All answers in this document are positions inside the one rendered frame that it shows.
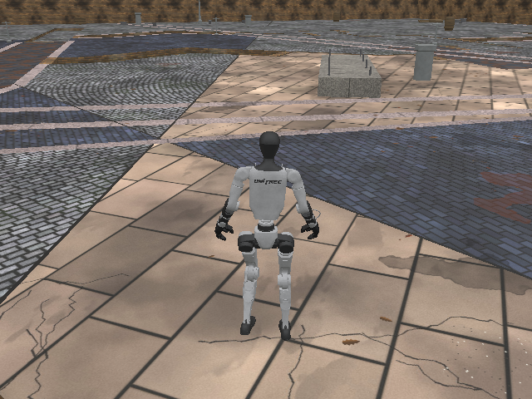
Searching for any robot left forearm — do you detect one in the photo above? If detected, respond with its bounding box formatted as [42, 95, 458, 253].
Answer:
[217, 198, 234, 228]

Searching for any robot left hand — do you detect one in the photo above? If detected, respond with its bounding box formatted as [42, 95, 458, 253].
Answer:
[215, 221, 234, 241]

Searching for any robot head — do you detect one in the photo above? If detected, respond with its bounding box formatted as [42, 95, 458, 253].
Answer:
[254, 131, 283, 171]

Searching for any left robot upper arm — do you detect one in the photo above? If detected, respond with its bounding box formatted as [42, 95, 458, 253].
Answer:
[226, 166, 251, 211]

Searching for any robot right forearm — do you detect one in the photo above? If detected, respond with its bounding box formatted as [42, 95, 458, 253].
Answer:
[301, 201, 317, 228]

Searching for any robot right foot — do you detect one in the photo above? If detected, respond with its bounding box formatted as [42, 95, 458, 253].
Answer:
[278, 319, 291, 341]

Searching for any right robot upper arm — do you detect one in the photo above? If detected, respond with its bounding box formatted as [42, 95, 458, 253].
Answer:
[286, 168, 309, 214]

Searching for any robot right hand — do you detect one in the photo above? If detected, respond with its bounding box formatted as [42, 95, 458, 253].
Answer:
[301, 222, 319, 239]

